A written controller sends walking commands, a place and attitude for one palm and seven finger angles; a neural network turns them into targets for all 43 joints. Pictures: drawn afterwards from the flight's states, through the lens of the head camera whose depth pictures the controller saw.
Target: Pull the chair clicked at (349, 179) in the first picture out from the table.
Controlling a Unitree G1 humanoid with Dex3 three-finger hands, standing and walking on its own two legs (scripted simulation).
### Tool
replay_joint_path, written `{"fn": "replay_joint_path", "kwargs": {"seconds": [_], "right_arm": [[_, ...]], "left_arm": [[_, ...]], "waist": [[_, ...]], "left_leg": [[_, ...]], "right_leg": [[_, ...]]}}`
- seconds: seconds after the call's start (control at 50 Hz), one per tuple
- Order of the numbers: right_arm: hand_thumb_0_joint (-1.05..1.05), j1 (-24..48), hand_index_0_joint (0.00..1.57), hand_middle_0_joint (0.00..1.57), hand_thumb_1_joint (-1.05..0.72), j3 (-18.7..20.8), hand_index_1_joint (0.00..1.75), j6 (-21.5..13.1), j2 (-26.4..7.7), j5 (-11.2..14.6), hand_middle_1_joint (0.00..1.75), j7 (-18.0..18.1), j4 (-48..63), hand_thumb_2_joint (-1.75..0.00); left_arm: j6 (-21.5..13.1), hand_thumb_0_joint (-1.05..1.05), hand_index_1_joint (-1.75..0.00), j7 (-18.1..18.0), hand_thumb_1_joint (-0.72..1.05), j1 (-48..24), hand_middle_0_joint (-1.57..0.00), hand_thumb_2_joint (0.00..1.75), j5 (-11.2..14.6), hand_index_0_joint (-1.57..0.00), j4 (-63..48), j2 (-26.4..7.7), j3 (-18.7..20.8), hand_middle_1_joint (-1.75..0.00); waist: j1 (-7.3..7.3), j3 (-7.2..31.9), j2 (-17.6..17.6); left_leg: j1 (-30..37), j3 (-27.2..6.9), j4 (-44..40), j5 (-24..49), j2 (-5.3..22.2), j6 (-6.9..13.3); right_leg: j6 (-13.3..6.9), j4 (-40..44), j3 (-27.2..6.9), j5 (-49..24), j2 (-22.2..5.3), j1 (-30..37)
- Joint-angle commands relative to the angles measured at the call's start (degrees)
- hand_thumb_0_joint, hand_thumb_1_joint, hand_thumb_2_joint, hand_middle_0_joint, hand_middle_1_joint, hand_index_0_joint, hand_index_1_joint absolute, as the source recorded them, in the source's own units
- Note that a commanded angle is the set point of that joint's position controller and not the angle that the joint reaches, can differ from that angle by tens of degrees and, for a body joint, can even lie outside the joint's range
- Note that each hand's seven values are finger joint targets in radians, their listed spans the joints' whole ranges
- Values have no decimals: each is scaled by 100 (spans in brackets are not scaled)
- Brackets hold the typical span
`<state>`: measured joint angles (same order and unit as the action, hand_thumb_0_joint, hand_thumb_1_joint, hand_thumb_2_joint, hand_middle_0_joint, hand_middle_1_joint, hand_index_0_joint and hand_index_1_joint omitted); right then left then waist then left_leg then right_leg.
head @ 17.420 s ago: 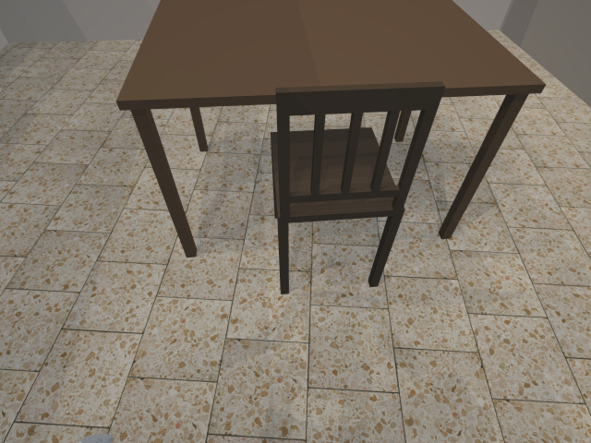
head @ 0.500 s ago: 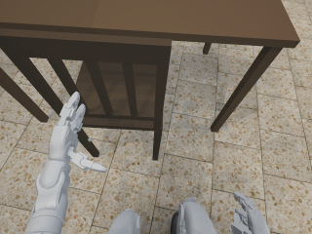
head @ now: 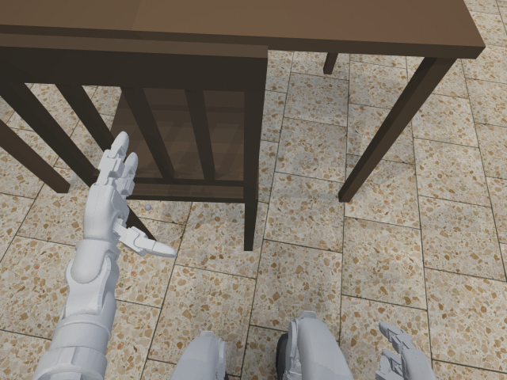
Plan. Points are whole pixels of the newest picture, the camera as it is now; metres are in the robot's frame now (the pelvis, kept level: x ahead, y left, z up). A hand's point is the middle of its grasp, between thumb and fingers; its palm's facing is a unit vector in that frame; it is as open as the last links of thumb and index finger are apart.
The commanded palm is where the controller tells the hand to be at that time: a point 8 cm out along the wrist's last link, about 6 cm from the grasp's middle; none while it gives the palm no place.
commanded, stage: aim the fingers beside a spindle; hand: left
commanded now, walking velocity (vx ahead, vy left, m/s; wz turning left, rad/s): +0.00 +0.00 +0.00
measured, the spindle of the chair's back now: (153, 137) +0.50 +0.18 +0.00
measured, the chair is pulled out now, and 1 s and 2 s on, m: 0.00 0.00 0.00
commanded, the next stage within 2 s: push the fingers through the gap in 0.34 s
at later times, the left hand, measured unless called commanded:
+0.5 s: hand (147, 212) +0.36 +0.17 +0.01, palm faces -0.02 -1.00 -0.04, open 16.9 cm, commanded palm +0.34 +0.22 +0.02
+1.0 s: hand (154, 182) +0.41 +0.16 +0.02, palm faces -0.03 -1.00 -0.05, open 16.9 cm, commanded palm +0.39 +0.22 +0.02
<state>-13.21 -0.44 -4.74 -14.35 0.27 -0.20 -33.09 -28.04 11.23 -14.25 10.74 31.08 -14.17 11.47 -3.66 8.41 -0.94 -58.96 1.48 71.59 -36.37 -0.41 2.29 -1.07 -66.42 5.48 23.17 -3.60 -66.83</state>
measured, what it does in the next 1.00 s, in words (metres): stands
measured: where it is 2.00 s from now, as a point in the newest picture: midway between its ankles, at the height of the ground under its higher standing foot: outside the picture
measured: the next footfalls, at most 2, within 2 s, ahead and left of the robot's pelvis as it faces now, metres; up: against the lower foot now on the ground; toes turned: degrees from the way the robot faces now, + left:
none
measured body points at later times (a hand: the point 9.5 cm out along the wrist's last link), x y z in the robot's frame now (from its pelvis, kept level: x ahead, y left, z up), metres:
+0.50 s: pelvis +0.00 +0.00 +0.00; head +0.13 +0.00 +0.43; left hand +0.35 +0.22 +0.02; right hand +0.15 -0.25 -0.11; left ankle -0.03 +0.09 -0.63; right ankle +0.07 -0.12 -0.63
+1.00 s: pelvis -0.01 +0.00 +0.00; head +0.13 +0.00 +0.43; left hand +0.40 +0.22 +0.02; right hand +0.10 -0.26 -0.12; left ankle -0.03 +0.09 -0.63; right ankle +0.07 -0.12 -0.63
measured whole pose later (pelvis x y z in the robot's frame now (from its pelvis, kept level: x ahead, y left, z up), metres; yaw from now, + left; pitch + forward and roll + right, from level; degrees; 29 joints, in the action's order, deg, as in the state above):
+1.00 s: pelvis -0.01 +0.00 +0.00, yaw +0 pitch +24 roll -1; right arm -14.4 -0.6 -4.2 -15.1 -0.2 -0.2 -34.5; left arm -28.8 11.5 -26.1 9.2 42.0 -16.5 14.2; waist -5.1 8.1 -1.1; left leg -60.8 1.2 72.4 -36.0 -0.3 2.0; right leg -1.4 -66.9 5.6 22.7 -3.5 -68.5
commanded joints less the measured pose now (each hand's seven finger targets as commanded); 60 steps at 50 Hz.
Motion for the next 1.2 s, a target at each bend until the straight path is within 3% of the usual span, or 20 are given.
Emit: {"fn": "replay_joint_path", "kwargs": {"seconds": [0.0, 0.02, 0.14, 0.16, 0.22, 0.3, 0.36, 0.4, 0.42, 0.48, 0.52, 0.58, 0.62, 0.66, 0.8, 0.98, 1.02, 1.1, 1.18], "right_arm": [[0, -282, 20, 20, -90, 358, 30, -204, -870, 5, 30, 80, 614, -90], [0, -295, 20, 20, -90, 362, 30, -210, -848, 4, 30, 68, 623, -90], [0, -297, 20, 20, -90, 374, 30, -207, -878, 7, 30, 69, 568, -90], [0, -292, 20, 20, -90, 368, 30, -211, -884, 9, 30, 71, 585, -90], [0, -290, 20, 20, -90, 362, 30, -193, -868, 0, 30, 62, 607, -90], [0, -275, 20, 20, -90, 382, 30, -199, -841, 10, 30, 43, 657, -90], [0, -278, 20, 20, -90, 365, 30, -189, -859, 16, 30, 48, 672, -90], [0, -251, 20, 20, -90, 365, 30, -184, -833, 27, 30, 43, 685, -90], [0, -239, 20, 20, -90, 366, 30, -194, -842, 34, 30, 49, 673, -90], [0, -267, 20, 20, -90, 377, 30, -221, -850, 11, 30, 71, 615, -90], [0, -290, 20, 20, -90, 376, 30, -232, -861, 2, 30, 86, 555, -90], [0, -296, 20, 20, -90, 361, 30, -239, -866, -7, 30, 99, 510, -90], [0, -306, 20, 20, -90, 360, 30, -223, -882, 2, 30, 102, 508, -90], [0, -325, 20, 20, -90, 341, 30, -213, -891, 8, 30, 109, 499, -90], [0, -451, 20, 20, -90, 330, 30, -159, -920, -1, 30, 100, 429, -90], [0, -674, 20, 20, -90, 326, 30, -85, -939, -45, 30, 63, 354, -90], [0, -728, 20, 20, -90, 325, 30, -47, -969, -45, 30, 70, 313, -90], [0, -801, 20, 20, -90, 321, 30, -17, -979, -63, 30, 61, 260, -90], [0, -908, 20, 20, -90, 330, 30, 33, -996, -104, 30, 38, 232, -90]], "left_arm": [[-458, 0, -8, -6, -50, -1168, -6, 30, 43, -6, -1250, -807, 243, -8], [-460, 0, -8, 1, -50, -1138, -6, 30, 46, -6, -1258, -672, 144, -8], [-495, 0, -8, -68, -50, -1285, -6, 30, -5, -6, -1132, -704, 148, -8], [-499, 0, -8, -72, -50, -1234, -6, 30, -11, -6, -1109, -748, 178, -8], [-505, 0, -8, -77, -50, -1123, -6, 30, -19, -6, -1093, -857, 311, -8], [-521, 0, -8, -36, -50, -1001, -6, 30, 21, -6, -1378, -662, 137, -8], [-467, 0, -8, -34, -50, -768, -6, 30, 52, -6, -1224, -838, 338, -8], [-467, 0, -8, -14, -50, -733, -6, 30, 51, -6, -1259, -703, 241, -8], [-468, 0, -8, -11, -50, -808, -6, 30, 48, -6, -1246, -697, 227, -8], [-529, 0, -8, -27, -50, -1202, -6, 30, 5, -6, -1463, -697, 118, -8], [-527, 0, -8, -37, -50, -1367, -6, 30, 1, -6, -1290, -717, 145, -8], [-541, 0, -8, -19, -50, -1596, -6, 30, -28, -6, -1142, -825, 223, -8], [-510, 0, -8, 5, -50, -1598, -6, 30, -25, -6, -977, -882, 283, -8], [-474, 0, -8, 19, -50, -1825, -6, 30, -26, -6, -861, -955, 308, -8], [-435, 0, -8, 20, -50, -2357, -6, 30, -40, -6, -336, -1059, 425, -8], [-502, 0, -8, 7, -50, -2900, -6, 30, -104, -6, 96, -1276, 608, -8], [-510, 0, -8, -9, -50, -3051, -6, 30, -124, -6, 294, -1426, 725, -8], [-571, 0, -8, -8, -50, -3443, -6, 30, -161, -6, 464, -1402, 675, -8], [-656, 0, -8, -13, -50, -3472, -6, 30, -211, -6, 502, -1546, 789, -8]], "waist": [[-19, 2481, -165], [-29, 2497, -192], [-90, 2330, -23], [-61, 2290, -140], [20, 2395, -100], [7, 2584, -269], [30, 2455, -26], [24, 2450, 26], [-10, 2311, 51], [-62, 2432, -268], [-128, 2358, -93], [-107, 2416, -279], [-87, 2436, -109], [-113, 2414, -243], [-186, 2452, -77], [-213, 2687, -261], [-250, 2618, -82], [-327, 2602, -143], [-268, 2901, -418]], "left_leg": [[491, -361, -1181, 2406, 1, -248], [522, -350, -1180, 2406, -4, -246], [426, -351, -1150, 2201, -4, -233], [399, -361, -1157, 2180, -13, -237], [389, -332, -1165, 2236, -32, -238], [669, -335, -1139, 2649, -7, -267], [404, -331, -1157, 2459, -19, -242], [369, -307, -1151, 2359, -30, -230], [353, -321, -1166, 2311, -16, -236], [576, -350, -1114, 2419, -9, -262], [495, -354, -1068, 2348, -14, -250], [497, -348, -1057, 2306, -35, -253], [442, -356, -1072, 2279, -33, -249], [415, -362, -1079, 2250, -36, -249], [251, -333, -1046, 2129, -39, -224], [264, -307, -1057, 2222, -51, -217], [154, -312, -1045, 2168, -33, -200], [172, -314, -1048, 2051, -34, -186], [470, -362, -1063, 2472, -14, -241]], "right_leg": [[-38, 486, -379, -1314, 181, 2613], [-34, 505, -373, -1296, 182, 2604], [-26, 529, -381, -1150, 178, 2496], [-37, 507, -374, -1088, 185, 2440], [-50, 514, -411, -1216, 178, 2657], [-41, 478, -388, -1486, 182, 2632], [-48, 493, -396, -1478, 195, 2791], [-32, 515, -421, -1442, 186, 2807], [-36, 522, -398, -1392, 186, 2727], [-38, 491, -385, -1317, 185, 2495], [-27, 498, -386, -1302, 187, 2480], [-45, 485, -412, -1251, 185, 2455], [-43, 488, -411, -1248, 186, 2531], [-59, 484, -408, -1210, 188, 2480], [-24, 507, -447, -1188, 190, 2497], [-34, 511, -487, -1317, 206, 2612], [-27, 518, -500, -1305, 209, 2609], [-19, 558, -499, -1155, 219, 2506], [-50, 480, -456, -1401, 231, 2522]]}}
